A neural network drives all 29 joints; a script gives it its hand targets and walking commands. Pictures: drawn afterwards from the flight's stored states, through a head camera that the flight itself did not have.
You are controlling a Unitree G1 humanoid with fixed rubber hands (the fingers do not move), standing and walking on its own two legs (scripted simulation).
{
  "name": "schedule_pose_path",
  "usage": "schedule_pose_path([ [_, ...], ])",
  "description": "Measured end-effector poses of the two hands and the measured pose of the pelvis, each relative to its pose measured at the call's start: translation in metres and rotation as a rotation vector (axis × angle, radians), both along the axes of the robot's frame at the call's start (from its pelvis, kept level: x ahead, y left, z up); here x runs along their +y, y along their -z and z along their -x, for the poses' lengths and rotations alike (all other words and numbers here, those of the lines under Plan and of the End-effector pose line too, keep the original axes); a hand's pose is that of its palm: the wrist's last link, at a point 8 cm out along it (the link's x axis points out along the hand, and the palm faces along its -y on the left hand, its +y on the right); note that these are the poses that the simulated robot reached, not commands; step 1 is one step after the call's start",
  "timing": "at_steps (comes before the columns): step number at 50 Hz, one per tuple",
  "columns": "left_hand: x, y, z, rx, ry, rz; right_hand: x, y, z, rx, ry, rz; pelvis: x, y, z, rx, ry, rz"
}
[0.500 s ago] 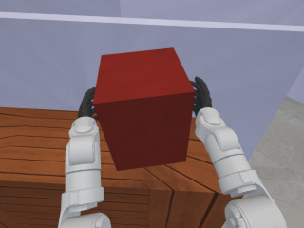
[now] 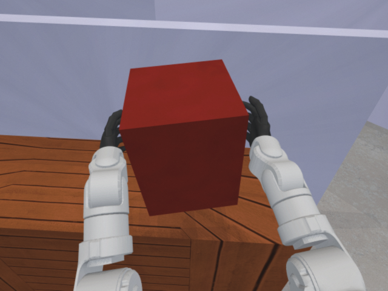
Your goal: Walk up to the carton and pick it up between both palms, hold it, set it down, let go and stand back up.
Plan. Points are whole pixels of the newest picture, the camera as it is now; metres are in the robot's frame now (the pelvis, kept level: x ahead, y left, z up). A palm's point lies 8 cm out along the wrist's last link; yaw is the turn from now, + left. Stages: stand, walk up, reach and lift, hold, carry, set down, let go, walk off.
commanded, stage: hold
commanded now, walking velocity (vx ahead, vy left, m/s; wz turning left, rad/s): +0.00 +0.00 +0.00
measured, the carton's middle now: (185, 138) +0.41 +0.01 +0.15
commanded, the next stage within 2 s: none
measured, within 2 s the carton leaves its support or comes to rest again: neither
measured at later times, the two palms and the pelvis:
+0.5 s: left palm (112, 149) +0.36 +0.15 +0.17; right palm (257, 136) +0.36 -0.13 +0.19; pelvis +0.00 +0.00 +0.00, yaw +0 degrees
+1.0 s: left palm (111, 149) +0.36 +0.15 +0.17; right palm (257, 136) +0.36 -0.13 +0.19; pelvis +0.00 +0.00 +0.00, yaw +0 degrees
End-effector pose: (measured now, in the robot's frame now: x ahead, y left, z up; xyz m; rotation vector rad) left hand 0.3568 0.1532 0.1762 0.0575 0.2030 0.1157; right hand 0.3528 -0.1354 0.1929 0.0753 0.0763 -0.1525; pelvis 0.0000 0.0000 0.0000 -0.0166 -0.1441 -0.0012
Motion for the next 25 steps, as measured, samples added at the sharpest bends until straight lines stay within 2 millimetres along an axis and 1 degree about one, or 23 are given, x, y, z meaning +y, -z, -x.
schedule_pose_path([
  [17,0.0001,0.0016,-0.0039,0.006,0.002,0.001,0.0002,0.0009,-0.0035,0.005,0.002,0.001,0.0004,-0.0001,-0.0019,0.004,0.000,0.000],
  [25,0.0004,0.0029,-0.0024,0.001,-0.001,0.000,0.0005,0.0020,-0.0032,-0.001,-0.003,0.000,0.0012,-0.0001,-0.0041,0.003,0.000,0.001],
])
